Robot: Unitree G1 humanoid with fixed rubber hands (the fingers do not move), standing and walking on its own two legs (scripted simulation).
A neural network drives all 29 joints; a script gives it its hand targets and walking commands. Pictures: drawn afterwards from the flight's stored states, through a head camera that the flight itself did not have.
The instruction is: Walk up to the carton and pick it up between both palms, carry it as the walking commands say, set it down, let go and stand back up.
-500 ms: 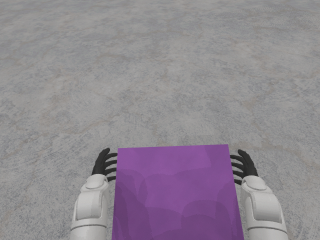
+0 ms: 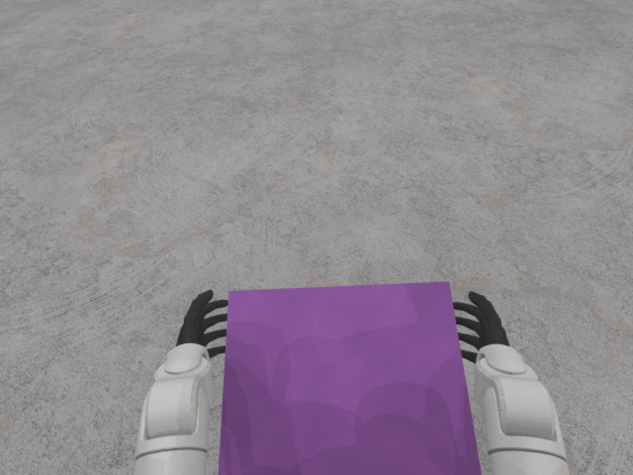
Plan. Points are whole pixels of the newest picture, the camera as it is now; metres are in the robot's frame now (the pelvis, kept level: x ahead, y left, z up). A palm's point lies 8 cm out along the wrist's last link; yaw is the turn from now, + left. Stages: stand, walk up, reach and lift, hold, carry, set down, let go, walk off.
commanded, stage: carry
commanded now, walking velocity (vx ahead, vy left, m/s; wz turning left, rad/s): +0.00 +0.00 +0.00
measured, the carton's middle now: (341, 376) +0.27 +0.00 -0.07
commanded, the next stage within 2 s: hold in 0.76 s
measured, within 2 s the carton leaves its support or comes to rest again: neither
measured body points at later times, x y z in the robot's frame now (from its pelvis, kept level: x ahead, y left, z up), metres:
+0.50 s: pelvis +0.01 -0.01 +0.00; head +0.00 +0.00 +0.45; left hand +0.28 +0.18 +0.03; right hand +0.28 -0.19 +0.02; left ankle -0.05 +0.07 -0.73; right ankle +0.06 -0.10 -0.73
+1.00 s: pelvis +0.01 +0.00 +0.02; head -0.03 -0.03 +0.47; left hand +0.26 +0.19 +0.05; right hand +0.28 -0.19 +0.03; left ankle -0.05 +0.08 -0.73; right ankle +0.06 -0.13 -0.73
